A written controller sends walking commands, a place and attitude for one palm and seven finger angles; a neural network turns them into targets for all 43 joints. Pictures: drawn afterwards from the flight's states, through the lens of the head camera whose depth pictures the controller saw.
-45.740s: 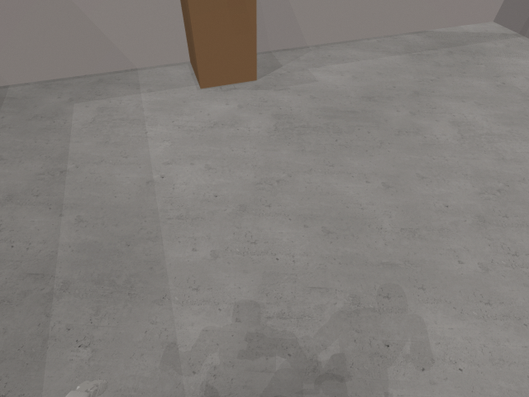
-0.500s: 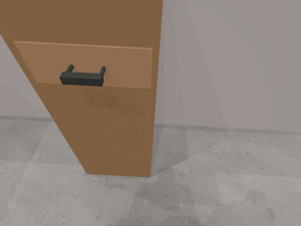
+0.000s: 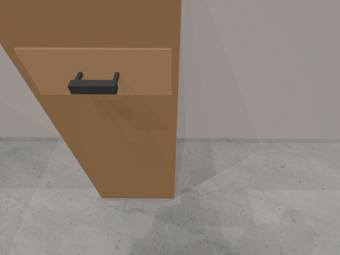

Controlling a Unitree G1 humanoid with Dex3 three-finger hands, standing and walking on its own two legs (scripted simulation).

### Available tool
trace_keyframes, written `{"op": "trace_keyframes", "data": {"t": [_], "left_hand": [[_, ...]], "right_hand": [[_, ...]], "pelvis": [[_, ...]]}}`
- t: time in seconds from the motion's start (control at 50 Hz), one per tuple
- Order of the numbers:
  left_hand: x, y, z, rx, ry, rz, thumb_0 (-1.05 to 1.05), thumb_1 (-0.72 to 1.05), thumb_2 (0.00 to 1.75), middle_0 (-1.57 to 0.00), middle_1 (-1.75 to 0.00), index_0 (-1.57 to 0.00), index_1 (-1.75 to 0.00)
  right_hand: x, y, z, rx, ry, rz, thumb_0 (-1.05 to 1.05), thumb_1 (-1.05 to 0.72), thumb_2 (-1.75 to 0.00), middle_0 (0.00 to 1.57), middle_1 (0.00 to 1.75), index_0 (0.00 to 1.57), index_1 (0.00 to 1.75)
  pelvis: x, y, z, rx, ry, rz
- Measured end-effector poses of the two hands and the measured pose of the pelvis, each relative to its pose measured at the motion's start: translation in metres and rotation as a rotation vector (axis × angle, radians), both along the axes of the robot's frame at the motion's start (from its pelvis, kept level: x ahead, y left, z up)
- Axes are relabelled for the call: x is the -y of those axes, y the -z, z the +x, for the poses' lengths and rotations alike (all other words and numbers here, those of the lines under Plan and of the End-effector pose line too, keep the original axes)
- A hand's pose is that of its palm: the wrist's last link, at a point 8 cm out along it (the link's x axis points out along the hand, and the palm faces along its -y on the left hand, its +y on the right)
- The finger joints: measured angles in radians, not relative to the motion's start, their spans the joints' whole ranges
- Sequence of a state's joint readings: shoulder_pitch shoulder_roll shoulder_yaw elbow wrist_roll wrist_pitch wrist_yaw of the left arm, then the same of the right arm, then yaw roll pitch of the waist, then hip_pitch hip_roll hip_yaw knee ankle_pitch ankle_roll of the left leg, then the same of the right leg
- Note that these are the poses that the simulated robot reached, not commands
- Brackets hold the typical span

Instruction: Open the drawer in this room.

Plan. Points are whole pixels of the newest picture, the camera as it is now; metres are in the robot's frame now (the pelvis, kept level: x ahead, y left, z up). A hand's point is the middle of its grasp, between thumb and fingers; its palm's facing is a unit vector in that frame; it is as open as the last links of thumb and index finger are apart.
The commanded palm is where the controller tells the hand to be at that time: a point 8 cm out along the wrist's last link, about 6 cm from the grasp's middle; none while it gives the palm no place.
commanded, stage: look again from close up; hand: left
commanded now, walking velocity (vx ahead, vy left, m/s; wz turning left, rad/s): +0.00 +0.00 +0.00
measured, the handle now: (96, 81) +0.50 +0.22 +0.14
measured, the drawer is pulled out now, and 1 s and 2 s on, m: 0.00 0.00 0.00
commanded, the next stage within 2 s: raise the hand with hooked fingers in 0.30 s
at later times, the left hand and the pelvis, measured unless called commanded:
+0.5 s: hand out of the picture +0.04 +0.20 -0.12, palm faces -0.08 -0.90 -0.42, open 7.4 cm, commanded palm +0.08 +0.25 -0.03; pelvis -0.03 +0.00 +0.00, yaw +0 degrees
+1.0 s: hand (54, 239) +0.15 +0.24 +0.02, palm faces +0.09 -0.08 -0.99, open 9.6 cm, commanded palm +0.13 +0.24 +0.09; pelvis -0.05 -0.03 -0.02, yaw +3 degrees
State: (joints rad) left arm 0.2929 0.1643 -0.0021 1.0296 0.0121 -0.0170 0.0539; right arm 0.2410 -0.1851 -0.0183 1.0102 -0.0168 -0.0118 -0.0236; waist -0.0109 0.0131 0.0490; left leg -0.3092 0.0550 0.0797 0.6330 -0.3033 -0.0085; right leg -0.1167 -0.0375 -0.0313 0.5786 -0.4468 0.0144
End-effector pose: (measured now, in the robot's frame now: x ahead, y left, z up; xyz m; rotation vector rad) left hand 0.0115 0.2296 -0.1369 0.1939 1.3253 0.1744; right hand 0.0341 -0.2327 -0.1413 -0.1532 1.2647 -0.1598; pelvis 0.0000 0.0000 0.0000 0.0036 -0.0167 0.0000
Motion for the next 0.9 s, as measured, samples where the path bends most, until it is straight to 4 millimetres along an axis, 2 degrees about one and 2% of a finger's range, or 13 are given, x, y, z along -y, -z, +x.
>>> {"op": "trace_keyframes", "data": {"t": [0.18, 0.32, 0.42, 0.44, 0.46, 0.5, 0.56, 0.6, 0.64, 0.7, 0.76, 0.84, 0.9], "left_hand": [[-0.018, -0.006, 0.001, 0.045, 0.033, 0.017, 0.01, 0.9, 0.9, -0.2, -0.3, -0.2, -0.3], [-0.018, -0.008, -0.02, -0.001, 0.031, 0.008, 0.01, 0.9, 0.9, -0.2, -0.3, -0.2, -0.3], [-0.012, -0.006, -0.039, -0.055, 0.024, 0.0, 0.01, 0.9, 0.9, -0.2, -0.3, -0.2, -0.3], [-0.011, -0.011, -0.032, -0.034, 0.071, 0.017, 0.01, 0.9, 0.9, -0.2, -0.3, -0.2, -0.3], [-0.012, -0.024, -0.016, 0.065, 0.125, 0.059, 0.01, 0.9, 0.9, -0.2, -0.31, -0.21, -0.3], [-0.013, -0.06, 0.022, 0.31, 0.207, 0.185, 0.02, 0.89, 0.9, -0.2, -0.31, -0.21, -0.31], [-0.012, -0.119, 0.077, 0.604, 0.385, 0.433, 0.02, 0.86, 0.88, -0.21, -0.33, -0.21, -0.33], [-0.011, -0.149, 0.105, 0.733, 0.528, 0.645, 0.02, 0.83, 0.87, -0.21, -0.35, -0.21, -0.35], [-0.01, -0.169, 0.121, 0.801, 0.655, 0.847, 0.01, 0.79, 0.86, -0.21, -0.37, -0.21, -0.37], [-0.005, -0.176, 0.122, 0.803, 0.794, 1.024, 0.01, 0.74, 0.83, -0.21, -0.41, -0.21, -0.4], [0.001, -0.171, 0.104, 0.757, 0.87, 1.064, 0.01, 0.67, 0.81, -0.21, -0.45, -0.22, -0.45], [0.0, -0.168, 0.081, 0.722, 0.893, 1.056, 0.01, 0.57, 0.77, -0.23, -0.51, -0.24, -0.51], [-0.007, -0.176, 0.082, 0.75, 0.891, 1.082, 0.01, 0.5, 0.74, -0.24, -0.55, -0.25, -0.55]], "right_hand": [[-0.01, -0.001, -0.03, -0.027, 0.0, 0.014, 0.01, -0.93, -0.9, 0.2, 0.3, 0.2, 0.3], [-0.008, -0.005, -0.05, -0.072, -0.001, 0.017, 0.01, -0.91, -0.9, 0.2, 0.3, 0.2, 0.3], [-0.002, -0.007, -0.055, -0.091, 0.003, 0.008, 0.01, -0.91, -0.9, 0.2, 0.3, 0.2, 0.3], [0.0, -0.009, -0.052, -0.063, 0.005, -0.002, 0.01, -0.91, -0.9, 0.2, 0.3, 0.2, 0.3], [0.002, -0.012, -0.046, -0.005, -0.004, -0.023, 0.01, -0.91, -0.9, 0.2, 0.3, 0.2, 0.3], [0.008, -0.017, -0.028, 0.137, -0.003, -0.056, 0.01, -0.91, -0.9, 0.2, 0.3, 0.2, 0.3], [0.014, -0.022, 0.011, 0.322, -0.025, -0.078, 0.02, -0.91, -0.9, 0.2, 0.3, 0.2, 0.3], [0.017, -0.027, 0.04, 0.423, -0.044, -0.077, 0.02, -0.91, -0.9, 0.2, 0.3, 0.2, 0.3], [0.02, -0.033, 0.069, 0.503, -0.068, -0.068, 0.02, -0.91, -0.9, 0.2, 0.3, 0.2, 0.3], [0.021, -0.046, 0.106, 0.577, -0.116, -0.044, 0.02, -0.91, -0.9, 0.2, 0.3, 0.2, 0.3], [0.018, -0.057, 0.136, 0.613, -0.187, -0.034, 0.01, -0.91, -0.9, 0.2, 0.3, 0.2, 0.3], [0.011, -0.066, 0.161, 0.621, -0.287, -0.054, 0.01, -0.91, -0.9, 0.2, 0.3, 0.2, 0.3], [0.002, -0.064, 0.172, 0.614, -0.337, -0.058, 0.01, -0.91, -0.9, 0.2, 0.3, 0.2, 0.3]], "pelvis": [[-0.006, -0.002, -0.021, 0.009, 0.005, -0.001], [-0.004, -0.007, -0.028, -0.009, 0.007, 0.004], [-0.002, -0.008, -0.029, -0.013, 0.011, -0.003], [-0.002, -0.007, -0.03, -0.015, 0.012, -0.005], [-0.001, -0.007, -0.031, -0.02, 0.014, 0.001], [0.0, -0.004, -0.033, -0.035, 0.004, 0.012], [0.002, 0.002, -0.04, -0.066, -0.016, 0.011], [0.004, 0.007, -0.045, -0.095, -0.011, 0.011], [0.008, 0.012, -0.049, -0.123, 0.004, 0.015], [0.014, 0.019, -0.053, -0.144, 0.021, 0.023], [0.02, 0.021, -0.055, -0.144, 0.016, 0.025], [0.027, 0.022, -0.054, -0.127, -0.015, 0.014], [0.03, 0.024, -0.053, -0.115, -0.038, 0.0]]}}
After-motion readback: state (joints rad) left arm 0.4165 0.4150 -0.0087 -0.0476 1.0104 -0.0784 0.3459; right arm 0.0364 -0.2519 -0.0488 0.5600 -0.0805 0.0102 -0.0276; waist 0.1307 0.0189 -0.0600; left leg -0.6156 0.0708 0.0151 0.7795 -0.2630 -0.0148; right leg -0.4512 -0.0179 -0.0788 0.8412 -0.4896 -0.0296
